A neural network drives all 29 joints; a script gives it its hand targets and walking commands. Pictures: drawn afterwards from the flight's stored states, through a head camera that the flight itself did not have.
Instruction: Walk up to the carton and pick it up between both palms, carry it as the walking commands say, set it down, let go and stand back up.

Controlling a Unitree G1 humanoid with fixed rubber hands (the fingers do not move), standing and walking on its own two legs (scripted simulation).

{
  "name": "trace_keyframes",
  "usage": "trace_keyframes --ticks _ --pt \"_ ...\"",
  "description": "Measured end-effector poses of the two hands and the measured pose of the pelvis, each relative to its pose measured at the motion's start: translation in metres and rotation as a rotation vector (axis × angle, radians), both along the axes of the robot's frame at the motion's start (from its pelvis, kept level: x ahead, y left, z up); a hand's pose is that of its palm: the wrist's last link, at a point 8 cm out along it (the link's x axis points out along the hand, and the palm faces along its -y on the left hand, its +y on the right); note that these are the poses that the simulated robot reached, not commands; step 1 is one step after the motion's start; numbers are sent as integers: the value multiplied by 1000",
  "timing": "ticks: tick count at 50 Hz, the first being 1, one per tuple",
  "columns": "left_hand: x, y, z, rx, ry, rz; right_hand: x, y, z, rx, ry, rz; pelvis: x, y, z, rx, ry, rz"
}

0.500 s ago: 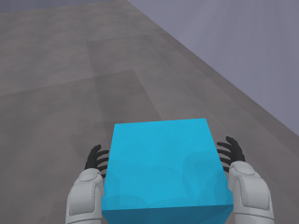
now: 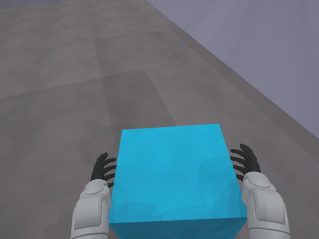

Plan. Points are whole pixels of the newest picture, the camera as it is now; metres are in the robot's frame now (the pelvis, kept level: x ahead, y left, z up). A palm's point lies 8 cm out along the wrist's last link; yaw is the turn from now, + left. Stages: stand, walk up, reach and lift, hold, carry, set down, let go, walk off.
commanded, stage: carry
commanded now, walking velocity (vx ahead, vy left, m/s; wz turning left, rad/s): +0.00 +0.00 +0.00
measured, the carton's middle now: (174, 186) +0.31 -0.01 -0.06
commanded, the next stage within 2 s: hold in 0.66 s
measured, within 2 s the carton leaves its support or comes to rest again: neither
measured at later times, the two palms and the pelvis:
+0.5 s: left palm (104, 182) +0.27 +0.16 +0.05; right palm (255, 175) +0.28 -0.20 +0.06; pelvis +0.01 -0.01 +0.00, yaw +0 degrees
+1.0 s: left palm (100, 184) +0.26 +0.17 +0.05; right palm (255, 180) +0.26 -0.19 +0.05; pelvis +0.00 +0.01 +0.01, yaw -8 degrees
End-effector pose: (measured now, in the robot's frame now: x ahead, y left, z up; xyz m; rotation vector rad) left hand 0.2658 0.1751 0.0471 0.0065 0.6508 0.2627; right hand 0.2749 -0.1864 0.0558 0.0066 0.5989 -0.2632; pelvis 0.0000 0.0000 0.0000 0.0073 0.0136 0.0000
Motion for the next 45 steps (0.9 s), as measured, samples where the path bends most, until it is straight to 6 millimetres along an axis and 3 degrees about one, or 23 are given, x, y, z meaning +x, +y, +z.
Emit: trace_keyframes --ticks 15,35,42,45 --pt "3 -12 1 1 8 -13 -1 -12 1 4 7 -11 4 -8 0 3 0 -5" --pt "7 -8 -1 -7 10 -9 4 -9 0 3 7 -10 9 -6 0 4 4 -9" --pt "-9 0 -18 62 86 -62 -6 -3 -28 7 90 31 4 -1 10 8 -93 -111" --pt "-11 -1 -19 38 81 -68 -13 -5 -31 8 87 23 1 3 11 -2 -101 -126"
